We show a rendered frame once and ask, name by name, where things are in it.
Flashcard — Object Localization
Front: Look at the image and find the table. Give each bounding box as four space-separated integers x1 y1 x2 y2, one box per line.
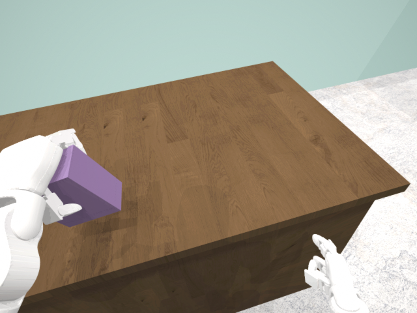
0 61 410 313

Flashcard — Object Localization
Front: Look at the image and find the right robot forearm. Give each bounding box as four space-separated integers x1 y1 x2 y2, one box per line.
328 284 369 313

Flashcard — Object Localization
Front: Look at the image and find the robot right hand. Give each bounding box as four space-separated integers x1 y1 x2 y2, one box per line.
304 234 354 295

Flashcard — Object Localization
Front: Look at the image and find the sponge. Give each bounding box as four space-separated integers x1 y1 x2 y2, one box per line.
42 145 122 227

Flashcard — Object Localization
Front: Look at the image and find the left robot forearm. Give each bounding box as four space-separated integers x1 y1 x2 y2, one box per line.
0 190 46 313

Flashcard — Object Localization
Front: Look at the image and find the robot left hand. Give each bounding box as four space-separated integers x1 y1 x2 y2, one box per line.
0 128 87 225

